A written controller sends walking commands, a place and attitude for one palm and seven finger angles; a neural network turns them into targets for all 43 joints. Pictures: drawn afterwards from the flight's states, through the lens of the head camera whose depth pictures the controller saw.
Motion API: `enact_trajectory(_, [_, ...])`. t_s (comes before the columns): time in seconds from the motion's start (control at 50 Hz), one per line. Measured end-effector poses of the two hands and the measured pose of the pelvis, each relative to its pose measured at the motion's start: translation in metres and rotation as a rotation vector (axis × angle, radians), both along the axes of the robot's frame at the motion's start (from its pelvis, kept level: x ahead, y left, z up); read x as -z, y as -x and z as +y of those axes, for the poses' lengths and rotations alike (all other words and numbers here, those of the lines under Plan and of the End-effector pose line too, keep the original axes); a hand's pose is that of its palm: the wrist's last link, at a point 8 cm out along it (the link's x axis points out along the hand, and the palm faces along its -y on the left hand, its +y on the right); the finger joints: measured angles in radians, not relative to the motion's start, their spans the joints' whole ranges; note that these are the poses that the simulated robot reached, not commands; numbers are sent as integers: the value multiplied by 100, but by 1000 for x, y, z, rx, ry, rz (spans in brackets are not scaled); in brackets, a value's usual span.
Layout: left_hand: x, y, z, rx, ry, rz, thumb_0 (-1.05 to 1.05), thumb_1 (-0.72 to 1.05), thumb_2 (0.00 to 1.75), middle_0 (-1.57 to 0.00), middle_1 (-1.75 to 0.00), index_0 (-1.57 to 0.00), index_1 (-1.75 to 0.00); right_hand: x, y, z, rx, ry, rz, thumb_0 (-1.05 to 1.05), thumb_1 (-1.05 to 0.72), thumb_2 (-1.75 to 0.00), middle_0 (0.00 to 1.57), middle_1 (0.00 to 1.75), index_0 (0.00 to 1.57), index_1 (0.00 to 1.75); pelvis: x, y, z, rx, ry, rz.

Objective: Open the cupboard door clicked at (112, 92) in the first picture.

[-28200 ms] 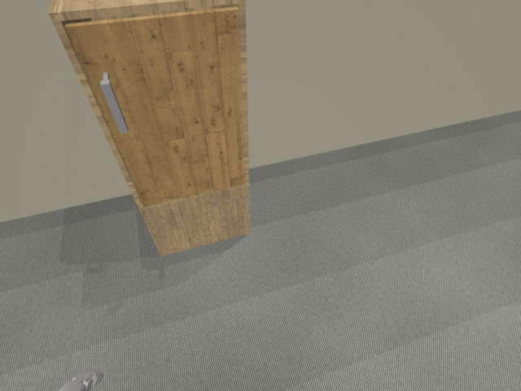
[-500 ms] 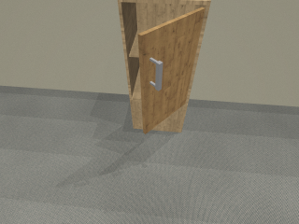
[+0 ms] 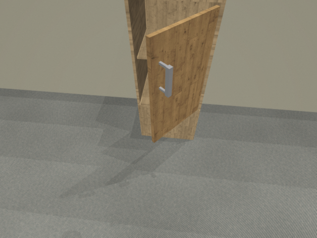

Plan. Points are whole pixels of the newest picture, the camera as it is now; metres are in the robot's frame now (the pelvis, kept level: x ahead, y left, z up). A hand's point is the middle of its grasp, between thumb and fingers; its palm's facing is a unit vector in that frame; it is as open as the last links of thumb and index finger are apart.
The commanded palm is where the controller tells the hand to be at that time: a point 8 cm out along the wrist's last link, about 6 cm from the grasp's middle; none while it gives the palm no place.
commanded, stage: look to check the result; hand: left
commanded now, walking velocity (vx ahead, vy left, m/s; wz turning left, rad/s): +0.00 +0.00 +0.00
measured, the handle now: (165, 79) +0.64 +0.01 +0.02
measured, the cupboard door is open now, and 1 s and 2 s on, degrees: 49 49 49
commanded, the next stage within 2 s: walk to a spot facing it in 0.02 s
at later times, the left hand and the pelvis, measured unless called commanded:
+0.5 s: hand out of the picture +0.08 +0.20 -0.18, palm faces -0.13 -0.96 -0.27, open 7.4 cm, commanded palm none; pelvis +0.00 -0.01 -0.02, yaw -9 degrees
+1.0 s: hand out of the picture +0.13 +0.18 -0.19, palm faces -0.33 -0.91 -0.24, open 7.4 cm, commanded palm none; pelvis +0.00 +0.00 -0.02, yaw -25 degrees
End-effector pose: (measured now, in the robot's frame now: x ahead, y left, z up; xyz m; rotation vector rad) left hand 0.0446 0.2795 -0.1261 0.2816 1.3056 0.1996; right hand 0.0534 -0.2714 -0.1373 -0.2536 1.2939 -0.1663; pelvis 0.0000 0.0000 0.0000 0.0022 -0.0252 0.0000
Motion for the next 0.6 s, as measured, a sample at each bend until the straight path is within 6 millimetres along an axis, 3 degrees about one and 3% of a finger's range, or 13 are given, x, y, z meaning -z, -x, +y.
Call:
enact_trajectory(0.3, [4,-27,-8,33,9,-18,1,91,90,-20,-30,-20,-30,1,-2,1,53,7,-21,1,-91,-90,20,30,20,30,3,-8,0,52,-1,11])
enact_trajectory(0.46, [19,-34,-29,100,48,20,1,91,90,-20,-30,-20,-30,17,36,13,168,-26,-12,0,-91,-90,20,30,20,30,14,-1,-3,142,-26,14])
enact_trajectory(0.6, [21,-41,-56,148,41,-10,1,91,90,-20,-30,-20,-30,41,76,2,249,-68,53,1,-91,-90,21,30,20,30,26,9,-20,195,-27,10])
